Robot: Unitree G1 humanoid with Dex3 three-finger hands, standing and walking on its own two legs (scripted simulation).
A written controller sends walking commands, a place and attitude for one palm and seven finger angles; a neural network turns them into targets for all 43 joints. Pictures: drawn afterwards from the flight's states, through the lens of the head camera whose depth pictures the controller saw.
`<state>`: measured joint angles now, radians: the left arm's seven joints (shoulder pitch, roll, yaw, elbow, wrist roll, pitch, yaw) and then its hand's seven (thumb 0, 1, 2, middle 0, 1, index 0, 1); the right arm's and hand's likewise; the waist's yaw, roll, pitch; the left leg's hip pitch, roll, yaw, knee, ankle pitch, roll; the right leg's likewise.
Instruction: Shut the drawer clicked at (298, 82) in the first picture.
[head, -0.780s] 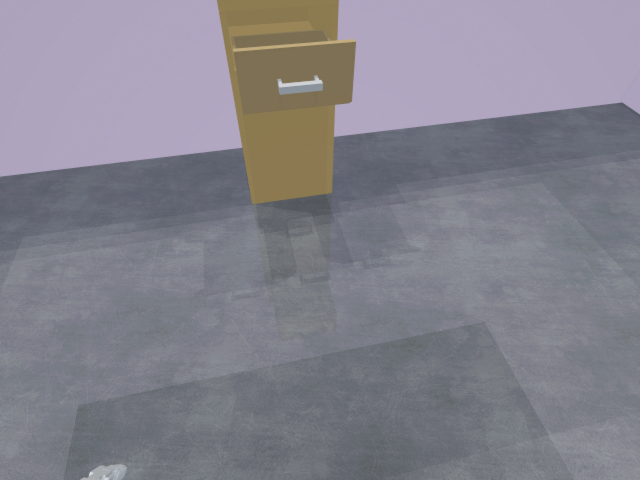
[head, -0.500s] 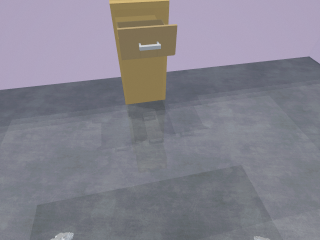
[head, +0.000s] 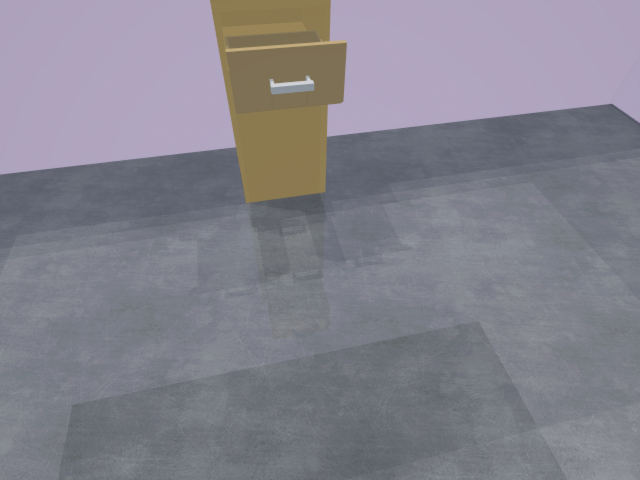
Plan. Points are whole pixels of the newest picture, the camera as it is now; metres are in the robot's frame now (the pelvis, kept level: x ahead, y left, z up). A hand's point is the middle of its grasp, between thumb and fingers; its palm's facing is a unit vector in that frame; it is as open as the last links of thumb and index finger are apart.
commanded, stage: stand and wait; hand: left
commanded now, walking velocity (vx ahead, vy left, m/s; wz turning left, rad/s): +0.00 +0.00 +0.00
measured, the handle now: (291, 83) +1.12 +0.15 -0.05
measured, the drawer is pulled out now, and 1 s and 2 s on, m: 0.30 0.30 0.30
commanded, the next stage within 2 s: look at it before walking up in 0.04 s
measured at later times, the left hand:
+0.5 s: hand out of the picture +0.07 +0.24 -0.16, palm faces -0.03 -0.95 -0.32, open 7.4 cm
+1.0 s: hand out of the picture +0.04 +0.22 -0.18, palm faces -0.05 -0.97 -0.23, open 7.4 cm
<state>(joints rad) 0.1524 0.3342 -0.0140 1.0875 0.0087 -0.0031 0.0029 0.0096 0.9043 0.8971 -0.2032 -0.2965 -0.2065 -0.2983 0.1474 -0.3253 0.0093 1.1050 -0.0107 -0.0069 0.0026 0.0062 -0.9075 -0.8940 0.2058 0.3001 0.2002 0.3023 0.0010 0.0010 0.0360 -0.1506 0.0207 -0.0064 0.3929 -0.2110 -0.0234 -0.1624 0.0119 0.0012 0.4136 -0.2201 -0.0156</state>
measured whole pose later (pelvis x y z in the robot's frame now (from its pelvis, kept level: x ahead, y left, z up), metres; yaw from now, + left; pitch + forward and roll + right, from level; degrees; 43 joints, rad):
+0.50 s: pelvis +0.00 +0.00 +0.00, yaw +0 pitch -2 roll +0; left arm 0.15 0.32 -0.01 1.08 0.01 -0.01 0.00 0.01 0.90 0.90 -0.20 -0.30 -0.21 -0.30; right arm 0.14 -0.31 0.01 1.10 -0.01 -0.01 0.00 0.00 -0.91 -0.89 0.21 0.30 0.20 0.30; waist 0.00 -0.01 0.03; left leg -0.14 0.02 -0.01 0.37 -0.20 -0.02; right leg -0.15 0.01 0.00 0.39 -0.21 -0.01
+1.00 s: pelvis +0.02 +0.01 -0.01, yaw -5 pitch -1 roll +0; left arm 0.31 0.25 0.01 1.06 0.02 0.03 -0.02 0.01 0.91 0.90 -0.20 -0.30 -0.20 -0.30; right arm 0.24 -0.24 -0.01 1.06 -0.02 -0.02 0.00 0.00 -0.91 -0.89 0.20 0.30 0.20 0.30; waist 0.02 -0.01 -0.01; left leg -0.18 0.05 0.07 0.53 -0.33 0.00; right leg -0.23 0.04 0.06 0.58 -0.38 -0.04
